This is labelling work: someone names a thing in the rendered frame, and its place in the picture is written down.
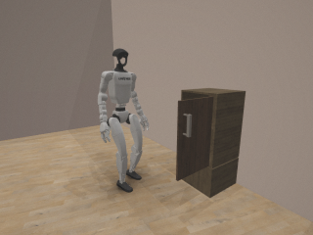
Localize robot left forearm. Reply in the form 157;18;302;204
131;96;143;116

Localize handle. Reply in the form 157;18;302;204
183;114;192;137

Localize robot right upper arm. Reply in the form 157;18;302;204
99;70;113;101

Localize robot right hand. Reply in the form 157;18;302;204
100;121;111;143

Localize robot left hand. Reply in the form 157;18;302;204
139;114;149;131

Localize left robot foot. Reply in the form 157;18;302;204
126;169;142;180

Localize robot right shin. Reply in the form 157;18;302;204
115;152;128;184

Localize robot left upper arm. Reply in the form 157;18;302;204
130;72;137;99

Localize cupboard door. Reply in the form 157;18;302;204
176;96;214;181

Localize robot right forearm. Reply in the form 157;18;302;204
97;93;108;122

